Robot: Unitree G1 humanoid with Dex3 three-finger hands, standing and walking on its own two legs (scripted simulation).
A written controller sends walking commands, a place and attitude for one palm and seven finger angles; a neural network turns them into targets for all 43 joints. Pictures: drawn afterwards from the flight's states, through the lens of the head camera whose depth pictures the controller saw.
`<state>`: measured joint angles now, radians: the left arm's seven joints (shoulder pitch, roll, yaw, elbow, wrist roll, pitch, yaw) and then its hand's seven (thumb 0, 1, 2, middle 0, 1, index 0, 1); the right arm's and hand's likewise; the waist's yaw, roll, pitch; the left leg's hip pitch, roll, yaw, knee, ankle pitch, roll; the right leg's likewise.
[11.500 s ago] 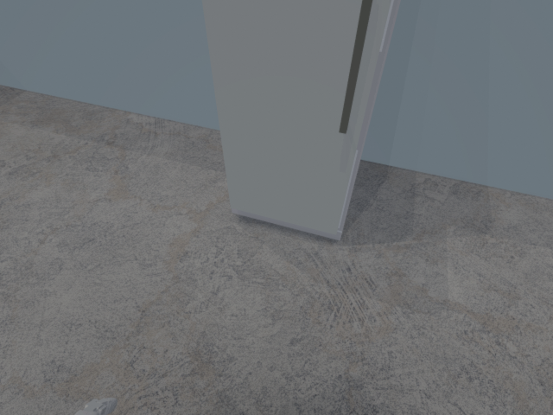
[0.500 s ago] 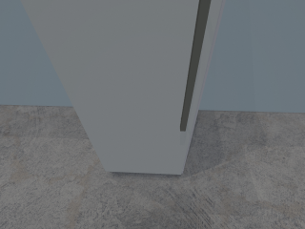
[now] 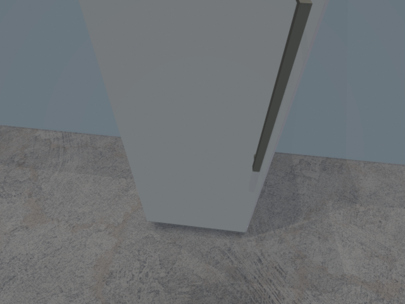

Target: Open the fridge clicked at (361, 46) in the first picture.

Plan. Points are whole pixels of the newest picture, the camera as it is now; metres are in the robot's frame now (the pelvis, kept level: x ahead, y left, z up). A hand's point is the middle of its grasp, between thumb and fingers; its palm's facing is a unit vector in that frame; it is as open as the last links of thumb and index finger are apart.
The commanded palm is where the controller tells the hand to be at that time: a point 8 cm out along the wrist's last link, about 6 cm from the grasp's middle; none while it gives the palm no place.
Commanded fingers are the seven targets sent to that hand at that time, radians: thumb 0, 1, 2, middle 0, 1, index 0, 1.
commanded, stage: come to a stop and stand still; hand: right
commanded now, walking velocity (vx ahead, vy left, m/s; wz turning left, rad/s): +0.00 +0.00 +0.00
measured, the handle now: (272, 104) +0.56 -0.13 +0.11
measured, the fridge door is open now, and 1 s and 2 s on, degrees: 0 0 0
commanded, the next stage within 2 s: look again from close up in 0.30 s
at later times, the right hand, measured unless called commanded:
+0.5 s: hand out of the picture +0.02 -0.18 -0.18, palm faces +0.03 +0.98 -0.19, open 7.4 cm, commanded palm none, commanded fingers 0.00 -0.90 -0.90 0.20 0.30 0.20 0.30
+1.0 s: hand out of the picture +0.07 -0.22 -0.18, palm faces -0.02 +0.97 -0.24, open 7.4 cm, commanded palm none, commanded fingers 0.00 -0.90 -0.90 0.20 0.30 0.20 0.30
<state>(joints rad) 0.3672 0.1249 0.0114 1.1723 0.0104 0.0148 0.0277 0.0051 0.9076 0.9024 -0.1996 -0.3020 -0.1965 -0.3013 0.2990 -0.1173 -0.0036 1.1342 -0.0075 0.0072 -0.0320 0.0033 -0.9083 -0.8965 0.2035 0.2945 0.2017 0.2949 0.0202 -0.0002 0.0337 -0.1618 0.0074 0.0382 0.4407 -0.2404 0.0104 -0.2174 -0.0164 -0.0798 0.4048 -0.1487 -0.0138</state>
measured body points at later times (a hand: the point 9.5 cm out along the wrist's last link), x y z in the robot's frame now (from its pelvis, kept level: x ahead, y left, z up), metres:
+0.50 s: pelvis +0.02 -0.02 -0.01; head +0.01 -0.01 +0.44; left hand +0.02 +0.21 -0.17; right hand +0.02 -0.23 -0.17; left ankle +0.00 +0.11 -0.74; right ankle +0.05 -0.11 -0.74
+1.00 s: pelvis +0.04 -0.02 +0.00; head +0.04 -0.03 +0.45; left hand +0.09 +0.23 -0.15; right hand +0.08 -0.27 -0.16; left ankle +0.00 +0.11 -0.74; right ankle +0.05 -0.11 -0.74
